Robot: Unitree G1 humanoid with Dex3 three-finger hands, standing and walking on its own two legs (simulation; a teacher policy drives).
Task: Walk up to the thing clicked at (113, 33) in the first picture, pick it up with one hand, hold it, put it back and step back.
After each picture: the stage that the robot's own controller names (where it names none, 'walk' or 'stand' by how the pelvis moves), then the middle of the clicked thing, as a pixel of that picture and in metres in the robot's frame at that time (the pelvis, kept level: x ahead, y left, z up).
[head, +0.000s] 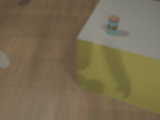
stand; (112, 25) +0.88 -0.18 -0.12
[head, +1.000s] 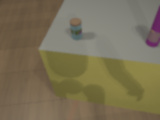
walk; (76, 29) +0.77 +0.10 -0.09
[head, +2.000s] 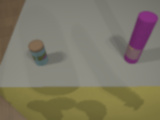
stand; (38, 53) +0.53 +0.23 -0.08
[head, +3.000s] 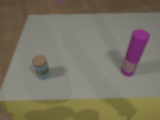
stand; (41, 67) +0.52 +0.23 -0.11
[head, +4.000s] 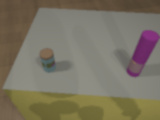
stand; (48, 60) +0.55 +0.20 -0.11
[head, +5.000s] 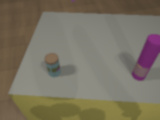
stand; (53, 65) +0.53 +0.18 -0.12
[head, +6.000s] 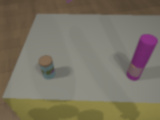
stand; (47, 67) +0.53 +0.20 -0.12
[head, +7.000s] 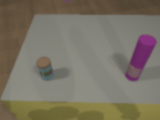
stand; (45, 69) +0.51 +0.21 -0.12
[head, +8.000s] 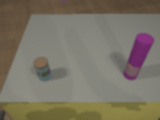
rise first; (43, 69) +0.51 +0.23 -0.12
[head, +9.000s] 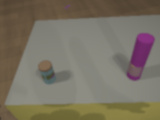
go down; (47, 72) +0.51 +0.22 -0.12
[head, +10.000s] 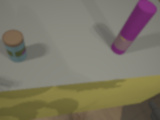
go down; (15, 47) +0.50 +0.21 -0.05
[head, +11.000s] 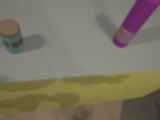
approach; (12, 37) +0.52 +0.21 -0.04
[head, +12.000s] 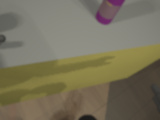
close; out of the picture +0.55 +0.24 +0.02
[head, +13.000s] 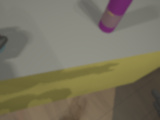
lift; out of the picture +0.50 +0.22 +0.00
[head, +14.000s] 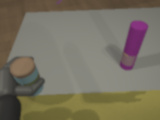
lift; (28, 77) +0.32 +0.18 +0.11
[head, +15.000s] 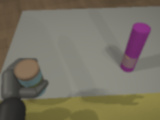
hold; (32, 79) +0.32 +0.17 +0.09
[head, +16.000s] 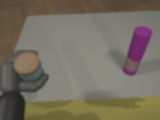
hold; (32, 72) +0.32 +0.17 +0.13
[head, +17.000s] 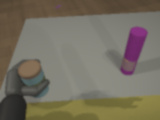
hold; (34, 79) +0.33 +0.17 +0.09
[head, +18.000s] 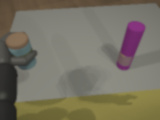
crouch; (22, 51) +0.42 +0.20 +0.11
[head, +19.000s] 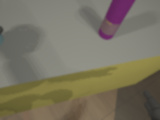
lower; out of the picture +0.52 +0.23 +0.02
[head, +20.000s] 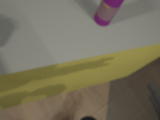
lower; out of the picture +0.53 +0.24 +0.01
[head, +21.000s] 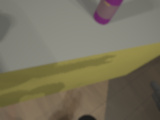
lower; out of the picture +0.54 +0.25 +0.01
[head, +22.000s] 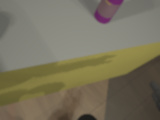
lower; out of the picture +0.54 +0.25 +0.01
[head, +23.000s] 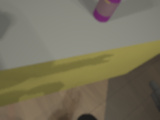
rest; out of the picture +0.54 +0.24 +0.02
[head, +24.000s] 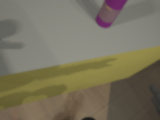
withdraw; out of the picture +0.53 +0.24 +0.01
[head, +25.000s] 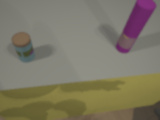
sink last; (24, 48) +0.52 +0.21 -0.04
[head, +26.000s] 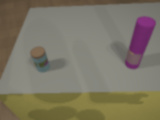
stand; (40, 59) +0.53 +0.24 -0.06
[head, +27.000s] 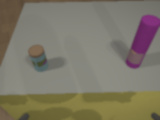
stand; (38, 58) +0.52 +0.22 -0.05
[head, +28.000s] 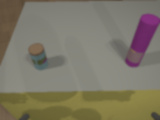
stand; (38, 57) +0.52 +0.22 -0.05
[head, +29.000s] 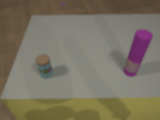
stand; (44, 66) +0.53 +0.22 -0.11
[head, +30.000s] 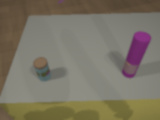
stand; (42, 69) +0.51 +0.22 -0.12
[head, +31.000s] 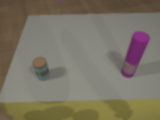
stand; (41, 69) +0.52 +0.23 -0.13
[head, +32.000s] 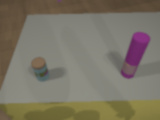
stand; (40, 69) +0.51 +0.23 -0.13
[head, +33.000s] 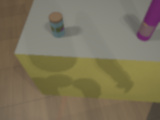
walk; (57, 25) +0.67 +0.15 -0.09
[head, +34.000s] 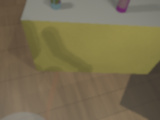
walk; out of the picture +0.96 +0.19 -0.11
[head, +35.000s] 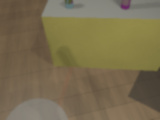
stand; (68, 0) +1.18 +0.17 -0.11
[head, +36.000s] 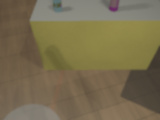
stand; (57, 3) +1.15 +0.20 -0.12
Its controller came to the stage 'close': yes
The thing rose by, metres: 0.23
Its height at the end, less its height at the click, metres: +0.00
